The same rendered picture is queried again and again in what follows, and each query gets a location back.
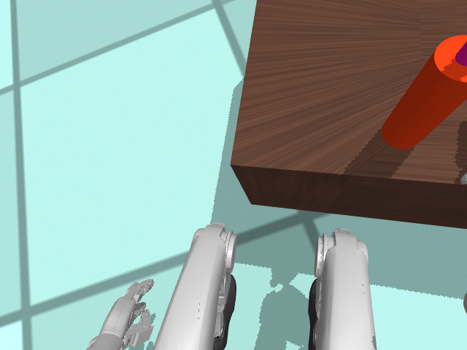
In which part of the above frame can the bottle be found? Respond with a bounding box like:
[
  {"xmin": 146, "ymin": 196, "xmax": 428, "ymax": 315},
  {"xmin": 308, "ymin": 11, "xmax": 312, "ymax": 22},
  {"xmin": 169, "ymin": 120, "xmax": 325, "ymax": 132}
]
[{"xmin": 382, "ymin": 35, "xmax": 467, "ymax": 149}]

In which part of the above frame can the left robot foot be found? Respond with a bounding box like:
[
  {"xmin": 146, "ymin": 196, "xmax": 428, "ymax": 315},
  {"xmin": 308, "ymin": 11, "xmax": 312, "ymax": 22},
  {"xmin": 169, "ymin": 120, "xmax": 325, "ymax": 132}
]
[{"xmin": 213, "ymin": 275, "xmax": 236, "ymax": 350}]

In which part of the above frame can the left robot arm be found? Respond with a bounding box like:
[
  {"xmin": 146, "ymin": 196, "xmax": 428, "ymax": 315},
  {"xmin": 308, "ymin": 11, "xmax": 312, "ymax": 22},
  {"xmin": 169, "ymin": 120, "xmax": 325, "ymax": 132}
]
[{"xmin": 86, "ymin": 333, "xmax": 124, "ymax": 350}]

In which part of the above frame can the left robot hand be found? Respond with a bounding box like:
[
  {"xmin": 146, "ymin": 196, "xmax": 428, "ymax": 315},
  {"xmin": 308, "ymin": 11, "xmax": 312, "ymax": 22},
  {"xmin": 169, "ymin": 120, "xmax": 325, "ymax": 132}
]
[{"xmin": 99, "ymin": 279, "xmax": 154, "ymax": 349}]

